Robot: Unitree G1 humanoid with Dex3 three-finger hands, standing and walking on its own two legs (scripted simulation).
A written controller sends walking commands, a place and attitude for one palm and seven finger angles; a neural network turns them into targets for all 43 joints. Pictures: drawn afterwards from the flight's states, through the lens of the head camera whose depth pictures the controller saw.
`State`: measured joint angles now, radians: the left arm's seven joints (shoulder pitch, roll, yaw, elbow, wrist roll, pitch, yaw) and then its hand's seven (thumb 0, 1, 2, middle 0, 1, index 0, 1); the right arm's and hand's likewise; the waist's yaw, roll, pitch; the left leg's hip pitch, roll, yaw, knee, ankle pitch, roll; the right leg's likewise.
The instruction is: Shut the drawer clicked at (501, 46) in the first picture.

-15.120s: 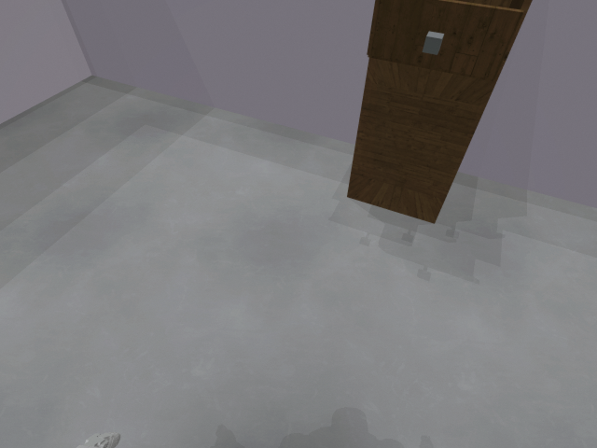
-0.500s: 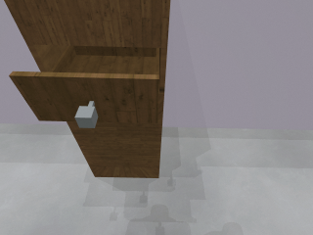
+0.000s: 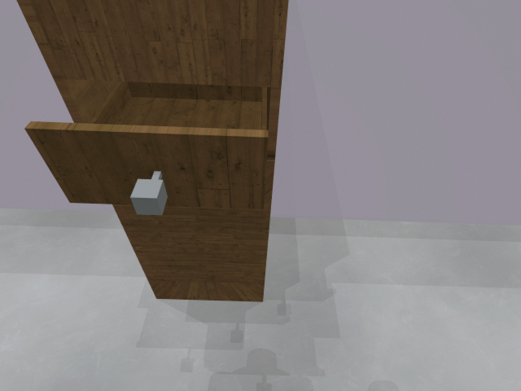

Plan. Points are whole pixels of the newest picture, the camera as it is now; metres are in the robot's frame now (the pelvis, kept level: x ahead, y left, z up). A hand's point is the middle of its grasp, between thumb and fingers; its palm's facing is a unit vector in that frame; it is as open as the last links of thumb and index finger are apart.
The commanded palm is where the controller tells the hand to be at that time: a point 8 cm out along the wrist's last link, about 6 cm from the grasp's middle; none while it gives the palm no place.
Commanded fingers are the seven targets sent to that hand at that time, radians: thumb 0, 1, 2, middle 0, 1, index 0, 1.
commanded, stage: look again from close up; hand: left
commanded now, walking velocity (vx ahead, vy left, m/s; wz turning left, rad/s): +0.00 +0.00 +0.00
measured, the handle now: (152, 188) +0.41 +0.22 +0.08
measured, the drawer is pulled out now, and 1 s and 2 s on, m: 0.16 0.16 0.16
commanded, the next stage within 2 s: raise the hand and make a fist in 0.42 s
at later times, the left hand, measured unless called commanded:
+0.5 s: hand out of the picture -0.04 +0.17 -0.18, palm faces +0.03 -0.98 -0.17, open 7.4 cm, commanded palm none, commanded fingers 0.00 0.90 0.90 -0.20 -0.30 -0.20 -0.30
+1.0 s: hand out of the picture +0.13 +0.17 -0.04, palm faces +0.16 -0.99 +0.00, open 5.7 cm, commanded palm +0.12 +0.22 +0.01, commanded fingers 0.00 0.90 0.90 -0.70 -0.84 -0.70 -0.84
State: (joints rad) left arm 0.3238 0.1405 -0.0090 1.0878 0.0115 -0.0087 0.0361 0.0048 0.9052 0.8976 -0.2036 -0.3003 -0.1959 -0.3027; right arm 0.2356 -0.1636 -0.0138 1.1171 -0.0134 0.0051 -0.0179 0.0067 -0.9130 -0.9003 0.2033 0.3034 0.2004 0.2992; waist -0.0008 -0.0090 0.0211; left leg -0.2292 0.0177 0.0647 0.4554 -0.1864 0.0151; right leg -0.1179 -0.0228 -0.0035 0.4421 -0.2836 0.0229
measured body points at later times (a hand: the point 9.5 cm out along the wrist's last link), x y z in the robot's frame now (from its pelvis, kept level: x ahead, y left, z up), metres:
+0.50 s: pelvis -0.01 +0.01 +0.00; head +0.00 +0.02 +0.45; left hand -0.04 +0.23 -0.16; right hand -0.01 -0.21 -0.16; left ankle +0.04 +0.11 -0.74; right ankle -0.03 -0.13 -0.74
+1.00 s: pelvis -0.02 -0.03 -0.05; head -0.01 +0.00 +0.40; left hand +0.11 +0.22 -0.03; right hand +0.22 -0.25 -0.07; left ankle +0.04 +0.11 -0.74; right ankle -0.03 -0.13 -0.74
